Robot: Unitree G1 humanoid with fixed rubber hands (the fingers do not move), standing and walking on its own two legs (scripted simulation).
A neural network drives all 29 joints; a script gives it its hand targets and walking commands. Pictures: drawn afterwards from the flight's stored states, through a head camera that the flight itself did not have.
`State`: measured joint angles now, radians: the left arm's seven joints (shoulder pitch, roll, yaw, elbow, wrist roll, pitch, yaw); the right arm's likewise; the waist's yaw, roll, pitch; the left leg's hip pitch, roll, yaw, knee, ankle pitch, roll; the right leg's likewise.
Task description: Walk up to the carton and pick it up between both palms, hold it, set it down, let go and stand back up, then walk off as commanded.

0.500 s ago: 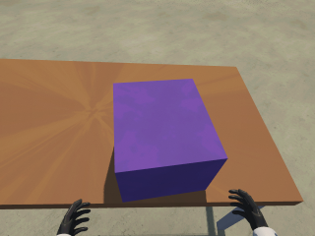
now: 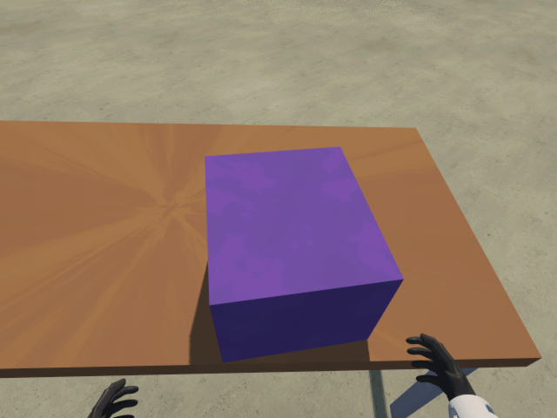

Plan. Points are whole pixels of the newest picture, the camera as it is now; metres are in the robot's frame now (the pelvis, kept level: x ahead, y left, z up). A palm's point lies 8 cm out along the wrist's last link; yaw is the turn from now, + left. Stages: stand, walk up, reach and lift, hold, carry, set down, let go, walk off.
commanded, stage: stand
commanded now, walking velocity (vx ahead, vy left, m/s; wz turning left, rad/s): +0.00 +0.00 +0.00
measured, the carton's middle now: (285, 247) +0.40 +0.01 -0.02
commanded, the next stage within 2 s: walk off in 0.38 s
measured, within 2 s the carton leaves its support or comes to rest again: neither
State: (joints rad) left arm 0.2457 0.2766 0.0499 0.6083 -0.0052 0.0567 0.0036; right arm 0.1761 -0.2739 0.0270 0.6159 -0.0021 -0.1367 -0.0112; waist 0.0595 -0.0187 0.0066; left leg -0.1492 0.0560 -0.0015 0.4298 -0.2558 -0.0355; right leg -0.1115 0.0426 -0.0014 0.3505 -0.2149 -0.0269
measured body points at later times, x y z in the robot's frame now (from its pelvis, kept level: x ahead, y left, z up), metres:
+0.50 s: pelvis +0.00 +0.02 +0.00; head -0.01 +0.03 +0.45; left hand +0.06 +0.32 -0.12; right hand +0.20 -0.23 -0.05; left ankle -0.02 +0.13 -0.74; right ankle -0.02 -0.11 -0.74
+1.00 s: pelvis -0.08 -0.04 -0.03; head -0.01 -0.09 +0.41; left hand -0.03 +0.28 -0.12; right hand +0.06 -0.31 -0.17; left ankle -0.05 +0.12 -0.71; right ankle -0.07 -0.14 -0.75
